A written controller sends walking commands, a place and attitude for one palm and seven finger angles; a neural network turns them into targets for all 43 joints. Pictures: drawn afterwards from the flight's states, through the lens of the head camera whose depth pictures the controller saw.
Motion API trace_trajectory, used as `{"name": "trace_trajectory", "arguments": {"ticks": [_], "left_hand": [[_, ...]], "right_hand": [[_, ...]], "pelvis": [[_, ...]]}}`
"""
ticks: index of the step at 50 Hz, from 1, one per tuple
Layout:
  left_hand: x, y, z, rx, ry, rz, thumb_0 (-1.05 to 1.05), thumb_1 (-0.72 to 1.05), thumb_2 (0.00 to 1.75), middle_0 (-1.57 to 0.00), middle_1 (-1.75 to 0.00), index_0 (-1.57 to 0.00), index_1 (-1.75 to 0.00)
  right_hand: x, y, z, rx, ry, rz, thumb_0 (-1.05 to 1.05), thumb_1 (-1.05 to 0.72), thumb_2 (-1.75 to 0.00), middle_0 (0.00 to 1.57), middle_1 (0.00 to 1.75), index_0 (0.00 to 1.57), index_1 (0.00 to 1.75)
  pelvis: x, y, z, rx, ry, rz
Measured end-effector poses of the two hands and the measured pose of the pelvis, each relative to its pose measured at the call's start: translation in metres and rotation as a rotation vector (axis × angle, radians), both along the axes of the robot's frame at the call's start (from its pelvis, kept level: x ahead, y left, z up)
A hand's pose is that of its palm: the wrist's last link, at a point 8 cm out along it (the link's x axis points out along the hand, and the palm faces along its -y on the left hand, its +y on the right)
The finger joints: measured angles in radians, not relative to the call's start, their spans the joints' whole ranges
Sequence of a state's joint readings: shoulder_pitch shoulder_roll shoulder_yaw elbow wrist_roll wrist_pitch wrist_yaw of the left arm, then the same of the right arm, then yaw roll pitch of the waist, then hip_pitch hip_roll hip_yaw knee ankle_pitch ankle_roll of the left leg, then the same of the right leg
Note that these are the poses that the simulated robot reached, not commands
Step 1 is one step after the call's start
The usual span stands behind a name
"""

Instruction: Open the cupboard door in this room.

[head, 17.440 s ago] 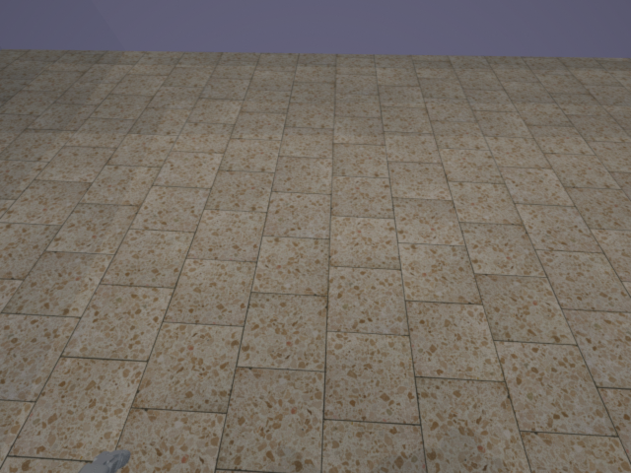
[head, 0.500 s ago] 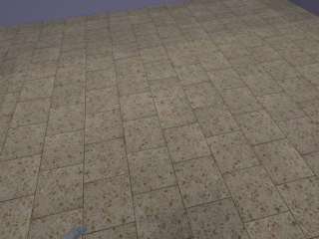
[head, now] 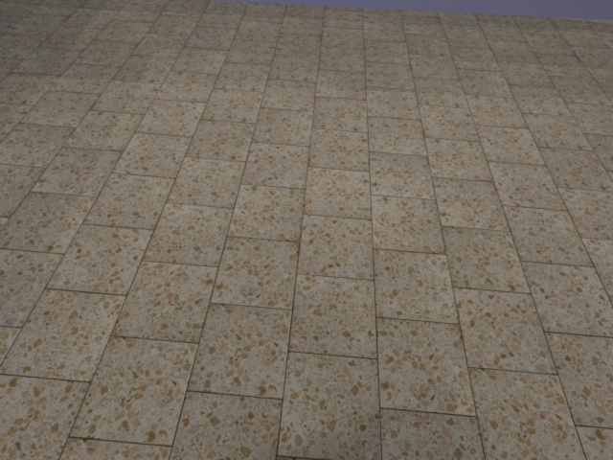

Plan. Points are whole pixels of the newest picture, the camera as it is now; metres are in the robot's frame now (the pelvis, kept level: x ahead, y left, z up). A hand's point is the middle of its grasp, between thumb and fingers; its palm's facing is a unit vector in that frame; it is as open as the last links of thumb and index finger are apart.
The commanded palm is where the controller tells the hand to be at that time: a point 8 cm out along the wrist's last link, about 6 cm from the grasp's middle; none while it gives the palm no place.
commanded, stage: turn or walk to find it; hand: left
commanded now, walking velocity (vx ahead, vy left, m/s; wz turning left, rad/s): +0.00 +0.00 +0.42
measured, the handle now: out of the picture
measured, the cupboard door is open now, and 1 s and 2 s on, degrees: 0 0 0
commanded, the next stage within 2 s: stand and wait in 0.36 s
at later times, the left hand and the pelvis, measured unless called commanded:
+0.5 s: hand out of the picture +0.06 +0.18 -0.14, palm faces +0.18 -0.94 -0.28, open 7.4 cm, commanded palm none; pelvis -0.01 -0.03 +0.01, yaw +11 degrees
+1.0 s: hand out of the picture -0.11 +0.19 -0.18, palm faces +0.48 -0.85 -0.24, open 7.4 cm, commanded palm none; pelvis -0.04 -0.01 +0.00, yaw +26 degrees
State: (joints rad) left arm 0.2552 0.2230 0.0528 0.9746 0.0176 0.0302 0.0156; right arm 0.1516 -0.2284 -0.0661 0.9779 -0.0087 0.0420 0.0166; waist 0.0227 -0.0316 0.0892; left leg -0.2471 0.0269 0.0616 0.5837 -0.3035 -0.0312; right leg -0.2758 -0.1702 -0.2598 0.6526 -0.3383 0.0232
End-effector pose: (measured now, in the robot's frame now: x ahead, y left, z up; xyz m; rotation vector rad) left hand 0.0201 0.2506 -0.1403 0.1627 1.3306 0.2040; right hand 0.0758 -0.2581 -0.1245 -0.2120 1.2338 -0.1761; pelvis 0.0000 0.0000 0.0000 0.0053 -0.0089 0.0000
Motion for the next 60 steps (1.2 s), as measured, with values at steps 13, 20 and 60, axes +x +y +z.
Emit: {"name": "trace_trajectory", "arguments": {"ticks": [13,20,60], "left_hand": [[0.002,0.025,0.018,0.011,-0.048,0.07,0.01,0.91,0.9,-0.2,-0.29,-0.2,-0.3],[0.026,0.0,0.029,0.043,-0.133,0.064,0.01,0.91,0.9,-0.2,-0.29,-0.2,-0.3],[-0.143,0.007,0.018,0.028,-0.063,0.51,0.01,0.91,0.9,-0.2,-0.29,-0.2,-0.3]], "right_hand": [[0.021,0.038,0.018,0.021,-0.042,0.108,0.0,-0.9,-0.9,0.21,0.3,0.2,0.3],[0.001,0.015,-0.004,0.06,0.024,0.105,0.01,-0.9,-0.9,0.21,0.3,0.2,0.3],[0.089,0.092,0.023,0.012,-0.057,0.566,0.0,-0.9,-0.9,0.21,0.3,0.2,0.3]], "pelvis": [[-0.008,0.011,0.017,-0.021,0.013,0.086],[-0.011,-0.012,0.011,0.001,0.023,0.14],[-0.04,0.0,0.017,-0.026,0.01,0.533]]}}
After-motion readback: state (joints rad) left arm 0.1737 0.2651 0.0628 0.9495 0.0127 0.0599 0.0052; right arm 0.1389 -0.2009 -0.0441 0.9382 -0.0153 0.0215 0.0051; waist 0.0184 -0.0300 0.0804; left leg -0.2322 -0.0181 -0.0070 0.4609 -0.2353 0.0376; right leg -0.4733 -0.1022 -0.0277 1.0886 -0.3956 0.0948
